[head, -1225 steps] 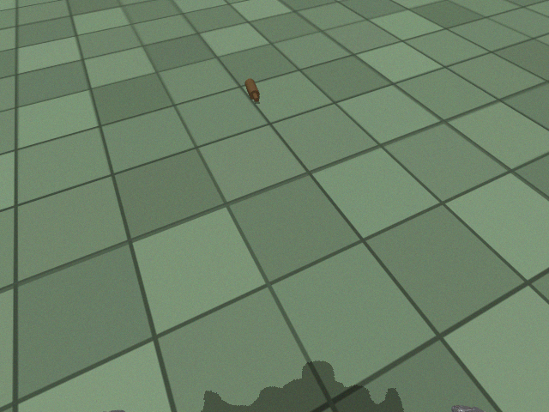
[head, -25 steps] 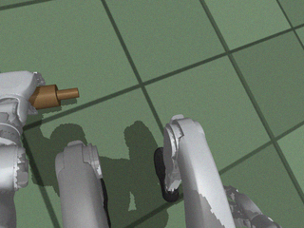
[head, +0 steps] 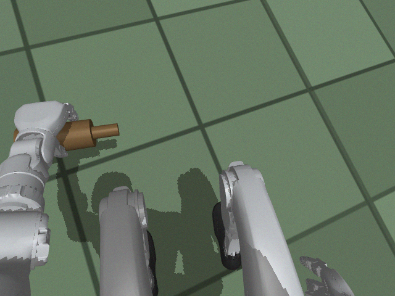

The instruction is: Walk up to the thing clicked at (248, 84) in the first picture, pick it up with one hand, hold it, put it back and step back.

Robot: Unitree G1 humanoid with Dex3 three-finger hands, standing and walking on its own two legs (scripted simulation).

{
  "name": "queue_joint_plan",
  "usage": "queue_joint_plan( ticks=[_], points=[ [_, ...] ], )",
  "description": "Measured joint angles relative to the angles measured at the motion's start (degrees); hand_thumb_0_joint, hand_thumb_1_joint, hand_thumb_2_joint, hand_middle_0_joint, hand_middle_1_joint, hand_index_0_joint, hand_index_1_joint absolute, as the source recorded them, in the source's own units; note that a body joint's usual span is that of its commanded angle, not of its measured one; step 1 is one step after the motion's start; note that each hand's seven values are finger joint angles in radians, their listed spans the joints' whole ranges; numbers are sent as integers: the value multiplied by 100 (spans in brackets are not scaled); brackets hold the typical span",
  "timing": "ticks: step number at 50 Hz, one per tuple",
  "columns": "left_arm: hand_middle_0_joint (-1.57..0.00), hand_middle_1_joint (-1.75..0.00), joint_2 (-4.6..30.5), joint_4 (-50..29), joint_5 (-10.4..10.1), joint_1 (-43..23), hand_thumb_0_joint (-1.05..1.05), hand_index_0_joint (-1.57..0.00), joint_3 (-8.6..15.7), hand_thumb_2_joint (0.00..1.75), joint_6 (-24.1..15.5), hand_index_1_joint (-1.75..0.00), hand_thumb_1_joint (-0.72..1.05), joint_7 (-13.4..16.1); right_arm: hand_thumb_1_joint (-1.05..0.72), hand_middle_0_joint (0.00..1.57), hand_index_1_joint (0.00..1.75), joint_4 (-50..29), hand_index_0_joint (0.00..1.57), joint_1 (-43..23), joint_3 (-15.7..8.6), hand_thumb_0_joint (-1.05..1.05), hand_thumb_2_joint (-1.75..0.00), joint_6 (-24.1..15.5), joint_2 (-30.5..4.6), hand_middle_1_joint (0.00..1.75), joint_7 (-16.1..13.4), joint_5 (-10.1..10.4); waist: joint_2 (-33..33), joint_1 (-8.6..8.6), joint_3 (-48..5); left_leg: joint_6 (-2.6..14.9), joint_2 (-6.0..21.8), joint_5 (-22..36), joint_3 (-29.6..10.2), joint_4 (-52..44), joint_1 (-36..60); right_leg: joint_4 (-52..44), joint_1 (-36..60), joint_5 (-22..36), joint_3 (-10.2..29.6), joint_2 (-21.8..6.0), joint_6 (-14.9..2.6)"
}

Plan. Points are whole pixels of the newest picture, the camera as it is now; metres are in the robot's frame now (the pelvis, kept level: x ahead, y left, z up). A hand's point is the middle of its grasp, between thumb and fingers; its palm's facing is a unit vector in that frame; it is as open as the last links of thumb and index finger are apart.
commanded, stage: lift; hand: left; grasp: from above
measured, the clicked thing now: (72, 135) +0.46 +0.23 -0.17
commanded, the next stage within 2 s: hold in 1.32 s
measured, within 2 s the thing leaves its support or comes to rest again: neither
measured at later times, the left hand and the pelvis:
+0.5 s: hand out of the picture +0.39 +0.25 +0.05, palm faces -0.41 -0.05 -0.91, open 9.4 cm; pelvis +0.00 +0.00 +0.14, yaw +2 degrees
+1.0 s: hand out of the picture +0.38 +0.23 +0.21, palm faces -0.43 -0.07 -0.90, open 9.4 cm; pelvis +0.04 +0.00 +0.29, yaw +1 degrees
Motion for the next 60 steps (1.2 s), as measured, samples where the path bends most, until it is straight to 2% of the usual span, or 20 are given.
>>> queue_joint_plan(
  ticks=[8, 15, 24, 33, 39, 48, 60],
  points=[
    [-85, -30, -125, -977, -261, 665, -1, -83, -216, 34, 42, -32, 12, -322, -92, 21, 30, -202, 20, -121, -94, 0, -90, 179, 24, 30, -186, 172, -21, 247, -174, 21, 27, 121, 63, -578, 557, -544, 544, 100, 10, -3, -9],
    [-84, -32, -347, -1674, -476, 1258, -1, -82, -440, 36, 224, -34, 11, -454, -92, 21, 30, -261, 20, -294, -141, 0, -90, 242, 109, 30, -397, 324, -55, 422, -297, 9, 56, 185, 119, -1239, 1348, -1144, 1296, 144, 17, -5, -6],
    [-84, -33, -545, -2184, -694, 1777, -1, -82, -610, 40, 540, -35, 9, -582, -92, 21, 30, -253, 20, -412, -119, 0, -90, 298, 276, 30, -692, 477, -106, 508, -340, -23, 130, 334, 188, -2362, 2717, -2178, 2597, 271, 6, 31, -41],
    [-85, -33, -734, -2533, -934, 2350, -1, -83, -808, 41, 739, -36, 7, -775, -92, 21, 30, -136, 20, -242, -84, 0, -90, 299, 357, 30, -961, 607, -140, 592, -252, -38, 238, 569, 312, -3739, 4390, -3476, 4189, 499, 41, 113, -67],
    [-85, -34, -834, -2486, -945, 2537, -1, -83, -932, 40, 723, -36, 7, -797, -92, 21, 30, -5, 20, -80, -88, 0, -90, 206, 380, 30, -1104, 647, -170, 636, -158, -41, 291, 759, 380, -4633, 5434, -4343, 5204, 687, 56, 160, -78],
    [-83, -35, -1072, -2135, -828, 2591, -1, -82, -1075, 38, 798, -38, 8, -601, -92, 21, 30, 175, 20, 98, -121, 0, -91, 135, 372, 30, -1159, 633, -192, 701, -16, -38, 337, 1050, 455, -5806, 6735, -5509, 6494, 981, 69, 206, -78],
    [-82, -37, -1183, -1913, -915, 2561, -1, -80, -1160, 36, 873, -40, 10, -606, -92, 21, 30, 178, 20, 190, -134, 1, -90, 165, 389, 30, -1106, 614, -225, 766, 236, -36, 330, 1458, 567, -7111, 8095, -6747, 7810, 1359, 124, 209, -75]
  ],
)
